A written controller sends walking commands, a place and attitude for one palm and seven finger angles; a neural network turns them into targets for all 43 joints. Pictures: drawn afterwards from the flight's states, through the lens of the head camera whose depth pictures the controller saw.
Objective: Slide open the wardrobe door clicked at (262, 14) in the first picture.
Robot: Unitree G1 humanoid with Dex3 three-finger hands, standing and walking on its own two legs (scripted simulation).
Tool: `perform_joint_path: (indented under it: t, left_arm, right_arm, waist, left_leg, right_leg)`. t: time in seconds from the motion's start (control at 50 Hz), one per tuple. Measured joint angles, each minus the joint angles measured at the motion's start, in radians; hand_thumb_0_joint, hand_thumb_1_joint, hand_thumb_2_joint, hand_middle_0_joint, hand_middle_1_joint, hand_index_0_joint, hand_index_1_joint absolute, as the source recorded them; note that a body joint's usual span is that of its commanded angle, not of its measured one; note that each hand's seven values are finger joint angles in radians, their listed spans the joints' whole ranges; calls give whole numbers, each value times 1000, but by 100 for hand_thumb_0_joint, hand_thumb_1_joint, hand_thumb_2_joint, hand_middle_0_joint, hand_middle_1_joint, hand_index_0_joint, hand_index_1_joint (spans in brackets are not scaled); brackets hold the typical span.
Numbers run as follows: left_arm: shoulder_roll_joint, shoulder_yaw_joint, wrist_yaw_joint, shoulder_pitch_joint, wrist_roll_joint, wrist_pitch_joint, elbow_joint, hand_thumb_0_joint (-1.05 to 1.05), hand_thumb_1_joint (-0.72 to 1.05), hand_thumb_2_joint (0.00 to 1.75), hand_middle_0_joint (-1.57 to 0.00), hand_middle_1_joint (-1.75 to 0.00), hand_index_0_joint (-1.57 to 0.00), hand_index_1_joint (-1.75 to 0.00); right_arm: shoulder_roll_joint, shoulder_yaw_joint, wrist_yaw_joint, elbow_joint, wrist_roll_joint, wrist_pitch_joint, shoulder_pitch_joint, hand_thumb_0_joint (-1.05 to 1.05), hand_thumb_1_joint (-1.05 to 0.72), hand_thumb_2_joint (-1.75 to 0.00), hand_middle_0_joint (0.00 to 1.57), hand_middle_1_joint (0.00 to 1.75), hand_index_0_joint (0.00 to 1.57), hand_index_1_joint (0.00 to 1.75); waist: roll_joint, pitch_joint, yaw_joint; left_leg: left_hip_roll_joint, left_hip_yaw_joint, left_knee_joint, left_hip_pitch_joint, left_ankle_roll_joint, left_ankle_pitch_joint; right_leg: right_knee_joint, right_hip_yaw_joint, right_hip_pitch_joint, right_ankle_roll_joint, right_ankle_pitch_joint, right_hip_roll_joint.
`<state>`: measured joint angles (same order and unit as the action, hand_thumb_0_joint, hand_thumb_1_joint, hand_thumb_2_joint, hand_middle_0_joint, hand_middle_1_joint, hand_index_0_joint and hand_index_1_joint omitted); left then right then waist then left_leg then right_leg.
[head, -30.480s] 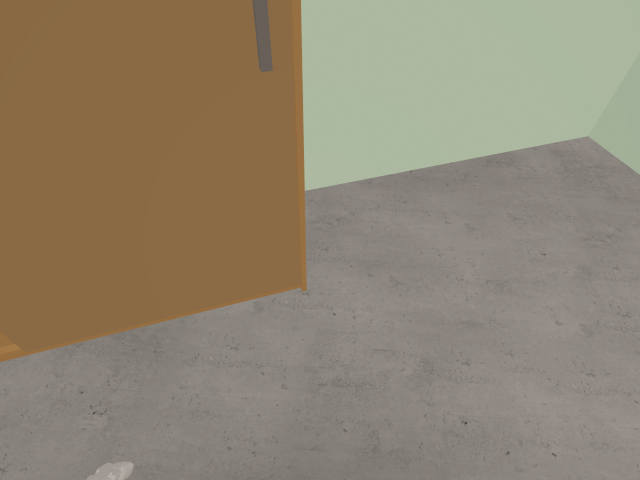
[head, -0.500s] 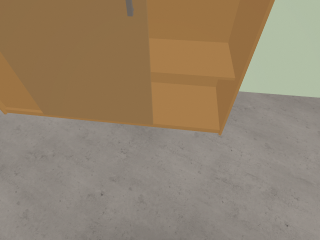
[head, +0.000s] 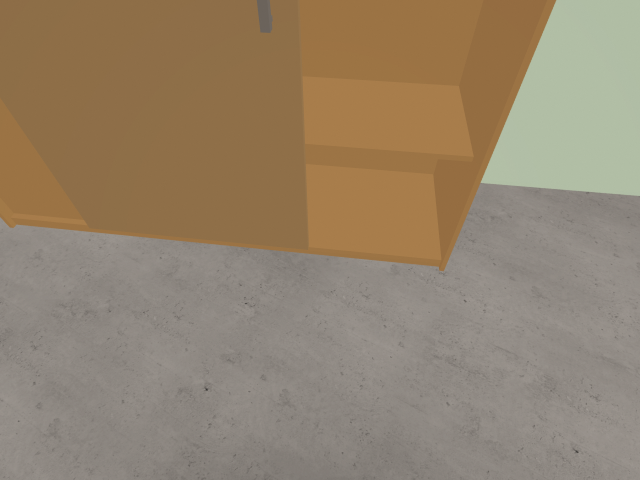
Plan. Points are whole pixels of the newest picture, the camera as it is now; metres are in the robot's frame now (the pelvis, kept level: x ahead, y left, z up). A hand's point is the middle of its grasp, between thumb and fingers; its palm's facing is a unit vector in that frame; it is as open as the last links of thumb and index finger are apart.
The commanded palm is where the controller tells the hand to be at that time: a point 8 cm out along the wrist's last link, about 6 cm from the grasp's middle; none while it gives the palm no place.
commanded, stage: look to check the result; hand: right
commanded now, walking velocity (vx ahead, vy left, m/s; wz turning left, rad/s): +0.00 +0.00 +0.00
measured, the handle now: out of the picture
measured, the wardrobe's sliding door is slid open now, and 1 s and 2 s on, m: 0.52 0.52 0.52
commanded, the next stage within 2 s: none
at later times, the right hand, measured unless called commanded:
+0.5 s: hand out of the picture +0.07 -0.21 -0.16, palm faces -0.03 +0.96 -0.29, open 7.4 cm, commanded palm none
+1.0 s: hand out of the picture +0.09 -0.21 -0.16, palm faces -0.03 +0.95 -0.32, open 7.4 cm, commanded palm none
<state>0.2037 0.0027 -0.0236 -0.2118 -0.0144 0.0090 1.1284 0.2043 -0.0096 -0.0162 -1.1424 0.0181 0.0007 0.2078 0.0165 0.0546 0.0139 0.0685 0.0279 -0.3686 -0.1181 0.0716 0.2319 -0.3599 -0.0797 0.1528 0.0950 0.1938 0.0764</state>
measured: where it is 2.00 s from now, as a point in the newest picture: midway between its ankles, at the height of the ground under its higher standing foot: outside the picture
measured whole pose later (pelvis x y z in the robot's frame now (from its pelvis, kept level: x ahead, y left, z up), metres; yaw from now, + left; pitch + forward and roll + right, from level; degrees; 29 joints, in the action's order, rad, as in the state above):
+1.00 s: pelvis +0.02 +0.03 +0.01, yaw -1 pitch -1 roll +0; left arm 0.33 0.00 0.00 -0.08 -0.01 0.01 1.12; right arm 0.33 -0.01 0.00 -1.12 0.01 -0.02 0.10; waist 0.01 0.05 0.01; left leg 0.03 -0.01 -0.28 -0.05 0.02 0.21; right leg -0.28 -0.04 0.10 0.04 0.17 0.04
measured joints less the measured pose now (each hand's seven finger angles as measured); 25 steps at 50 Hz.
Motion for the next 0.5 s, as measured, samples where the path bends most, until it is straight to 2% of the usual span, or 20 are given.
perform_joint_path:
  t: [0.5]
  left_arm:
    - [94,2,15,88,1,1,3,1,91,90,-20,-30,-20,-29]
  right_arm:
    - [95,6,15,11,-3,-13,-77,0,-90,-90,20,30,20,30]
  waist:
    - [-4,1,-2]
  left_leg:
    - [-22,-24,59,40,-26,-17]
  right_leg:
    - [44,25,-28,-28,-17,-20]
